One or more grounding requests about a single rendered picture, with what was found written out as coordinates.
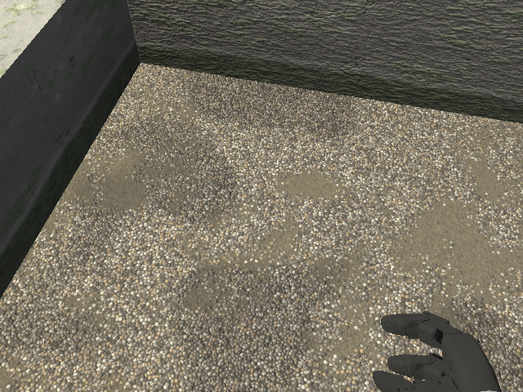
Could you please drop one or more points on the right robot hand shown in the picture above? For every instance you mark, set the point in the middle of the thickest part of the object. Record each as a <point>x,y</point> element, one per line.
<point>463,368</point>

